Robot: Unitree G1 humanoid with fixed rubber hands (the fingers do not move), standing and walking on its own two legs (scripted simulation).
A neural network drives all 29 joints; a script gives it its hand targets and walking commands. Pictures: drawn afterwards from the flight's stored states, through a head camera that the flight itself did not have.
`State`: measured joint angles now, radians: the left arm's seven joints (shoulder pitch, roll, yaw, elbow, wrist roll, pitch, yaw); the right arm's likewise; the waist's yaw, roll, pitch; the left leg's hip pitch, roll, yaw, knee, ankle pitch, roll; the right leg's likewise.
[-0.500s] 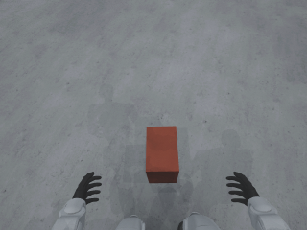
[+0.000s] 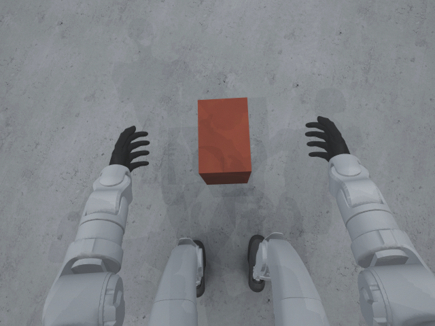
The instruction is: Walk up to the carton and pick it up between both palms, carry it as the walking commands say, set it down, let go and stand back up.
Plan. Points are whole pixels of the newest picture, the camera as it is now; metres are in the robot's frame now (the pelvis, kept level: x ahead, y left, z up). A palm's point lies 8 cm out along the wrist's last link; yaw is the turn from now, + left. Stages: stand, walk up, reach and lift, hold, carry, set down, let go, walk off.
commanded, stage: reach and lift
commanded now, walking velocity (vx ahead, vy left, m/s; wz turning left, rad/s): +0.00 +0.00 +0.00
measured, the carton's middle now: (224, 145) +0.55 +0.02 -0.57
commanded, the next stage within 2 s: none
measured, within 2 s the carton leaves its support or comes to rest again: neither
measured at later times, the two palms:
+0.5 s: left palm (144, 105) +0.52 +0.18 -0.13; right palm (306, 97) +0.52 -0.16 -0.13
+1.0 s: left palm (156, 113) +0.53 +0.18 -0.21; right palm (291, 102) +0.54 -0.15 -0.21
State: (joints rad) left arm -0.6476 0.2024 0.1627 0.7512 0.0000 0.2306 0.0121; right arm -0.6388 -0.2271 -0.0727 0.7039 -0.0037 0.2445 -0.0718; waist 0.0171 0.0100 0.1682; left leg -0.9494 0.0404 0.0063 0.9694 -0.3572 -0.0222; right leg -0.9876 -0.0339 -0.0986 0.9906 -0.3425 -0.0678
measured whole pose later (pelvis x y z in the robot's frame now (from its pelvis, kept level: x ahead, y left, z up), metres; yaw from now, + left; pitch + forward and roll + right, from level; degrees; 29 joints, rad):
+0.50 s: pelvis +0.00 +0.02 -0.02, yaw +0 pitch +36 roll +1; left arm -1.16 0.19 0.27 0.85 0.00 0.17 0.12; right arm -1.20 -0.24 -0.25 0.90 0.00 0.16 -0.06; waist 0.00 0.01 0.17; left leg -1.30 0.02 0.01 1.00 -0.33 -0.02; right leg -1.32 -0.03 -0.07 1.00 -0.30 -0.04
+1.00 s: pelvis -0.01 +0.03 -0.07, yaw +1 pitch +45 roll +2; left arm -1.33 0.18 0.34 0.85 0.02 0.15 0.13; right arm -1.38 -0.27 -0.36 0.93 -0.08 0.14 -0.01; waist 0.00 0.01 0.16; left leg -1.61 0.00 0.01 1.19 -0.36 -0.02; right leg -1.64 -0.03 -0.01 1.20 -0.34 -0.01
